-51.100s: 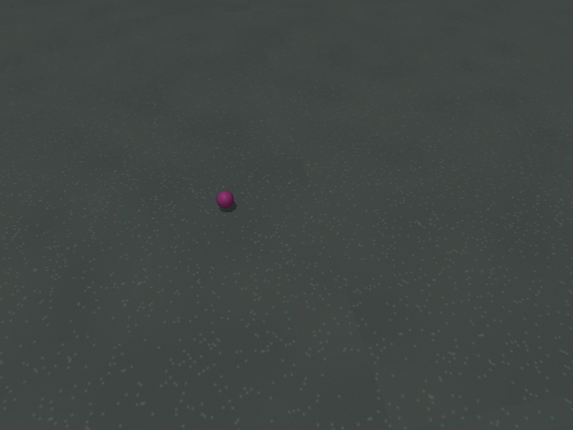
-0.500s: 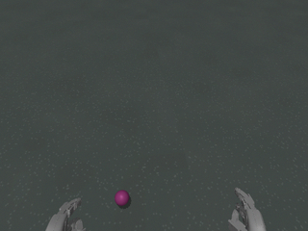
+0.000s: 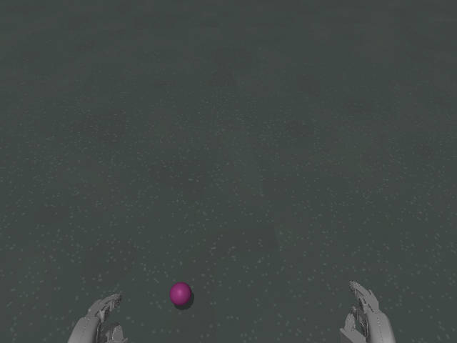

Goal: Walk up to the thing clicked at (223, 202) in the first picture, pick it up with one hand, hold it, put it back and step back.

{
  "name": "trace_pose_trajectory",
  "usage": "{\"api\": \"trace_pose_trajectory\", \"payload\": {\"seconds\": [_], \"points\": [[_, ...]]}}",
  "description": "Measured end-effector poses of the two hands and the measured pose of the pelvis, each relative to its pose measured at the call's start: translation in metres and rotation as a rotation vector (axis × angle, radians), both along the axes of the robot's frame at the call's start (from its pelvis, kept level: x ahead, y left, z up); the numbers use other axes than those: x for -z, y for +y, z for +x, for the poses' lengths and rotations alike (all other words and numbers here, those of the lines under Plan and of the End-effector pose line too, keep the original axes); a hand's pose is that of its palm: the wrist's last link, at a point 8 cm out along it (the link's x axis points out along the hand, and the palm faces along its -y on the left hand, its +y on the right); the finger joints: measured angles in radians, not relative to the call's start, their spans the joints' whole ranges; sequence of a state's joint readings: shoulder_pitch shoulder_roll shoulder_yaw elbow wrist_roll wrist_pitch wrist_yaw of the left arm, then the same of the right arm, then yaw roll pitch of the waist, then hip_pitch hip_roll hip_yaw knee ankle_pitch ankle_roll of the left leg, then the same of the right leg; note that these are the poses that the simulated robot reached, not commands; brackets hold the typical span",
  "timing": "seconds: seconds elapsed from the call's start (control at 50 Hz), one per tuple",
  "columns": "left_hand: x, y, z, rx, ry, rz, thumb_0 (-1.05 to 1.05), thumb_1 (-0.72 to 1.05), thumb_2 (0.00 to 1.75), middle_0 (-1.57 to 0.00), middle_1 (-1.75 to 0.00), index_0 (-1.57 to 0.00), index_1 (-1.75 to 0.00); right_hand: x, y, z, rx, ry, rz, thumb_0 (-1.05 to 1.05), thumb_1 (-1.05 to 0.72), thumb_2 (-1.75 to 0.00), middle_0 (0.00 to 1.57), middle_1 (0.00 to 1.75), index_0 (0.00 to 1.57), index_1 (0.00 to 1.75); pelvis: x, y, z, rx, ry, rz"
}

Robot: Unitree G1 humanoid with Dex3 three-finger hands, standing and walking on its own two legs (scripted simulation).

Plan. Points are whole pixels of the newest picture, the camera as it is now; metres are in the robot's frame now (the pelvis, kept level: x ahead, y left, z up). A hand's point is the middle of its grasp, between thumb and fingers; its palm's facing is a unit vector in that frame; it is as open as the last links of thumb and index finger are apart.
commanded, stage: home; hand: left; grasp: from above
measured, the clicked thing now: (180, 293) +0.44 +0.18 -0.67
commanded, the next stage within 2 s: stand in 0.36 s
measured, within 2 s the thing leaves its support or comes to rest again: neither
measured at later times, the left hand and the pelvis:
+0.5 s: hand out of the picture +0.16 +0.18 -0.06, palm faces +0.01 -0.97 -0.24, open 7.4 cm; pelvis +0.00 +0.00 +0.00, yaw +0 degrees
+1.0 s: hand out of the picture +0.03 +0.25 -0.11, palm faces +0.05 -0.95 -0.31, open 7.4 cm; pelvis -0.01 +0.01 +0.05, yaw +1 degrees
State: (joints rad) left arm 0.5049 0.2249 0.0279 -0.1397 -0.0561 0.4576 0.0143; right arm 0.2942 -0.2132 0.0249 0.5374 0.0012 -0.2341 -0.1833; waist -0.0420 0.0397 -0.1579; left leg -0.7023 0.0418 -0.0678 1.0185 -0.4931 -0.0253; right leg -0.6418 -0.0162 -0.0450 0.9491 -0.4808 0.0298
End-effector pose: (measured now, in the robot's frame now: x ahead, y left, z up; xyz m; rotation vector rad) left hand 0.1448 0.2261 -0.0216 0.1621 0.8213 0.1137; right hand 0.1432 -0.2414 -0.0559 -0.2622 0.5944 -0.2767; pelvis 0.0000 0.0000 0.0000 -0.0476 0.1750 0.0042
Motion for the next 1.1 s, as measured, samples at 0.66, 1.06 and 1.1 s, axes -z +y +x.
{"api": "trace_pose_trajectory", "payload": {"seconds": [0.66,1.06,1.1], "points": [[0.043,0.041,-0.023,-0.006,0.108,0.140,0.01,0.90,0.90,-0.20,-0.31,-0.20,-0.30,0.020,-0.025,-0.027,-0.108,0.400,-0.006,0.01,-0.90,-0.90,0.20,0.30,0.21,0.30,-0.021,0.000,-0.008,-0.004,-0.143,0.050],[0.051,0.064,-0.128,-0.127,0.455,0.104,0.01,0.90,0.90,-0.20,-0.30,-0.20,-0.30,0.010,-0.015,-0.084,0.001,0.603,0.057,0.01,-0.90,-0.90,0.20,0.30,0.20,0.30,-0.058,0.013,-0.009,-0.010,-0.248,0.042],[0.050,0.064,-0.131,-0.129,0.463,0.106,0.01,0.90,0.90,-0.20,-0.30,-0.20,-0.30,0.010,-0.014,-0.085,0.003,0.606,0.062,0.01,-0.90,-0.90,0.20,0.30,0.20,0.30,-0.059,0.013,-0.011,-0.011,-0.254,0.043]]}}
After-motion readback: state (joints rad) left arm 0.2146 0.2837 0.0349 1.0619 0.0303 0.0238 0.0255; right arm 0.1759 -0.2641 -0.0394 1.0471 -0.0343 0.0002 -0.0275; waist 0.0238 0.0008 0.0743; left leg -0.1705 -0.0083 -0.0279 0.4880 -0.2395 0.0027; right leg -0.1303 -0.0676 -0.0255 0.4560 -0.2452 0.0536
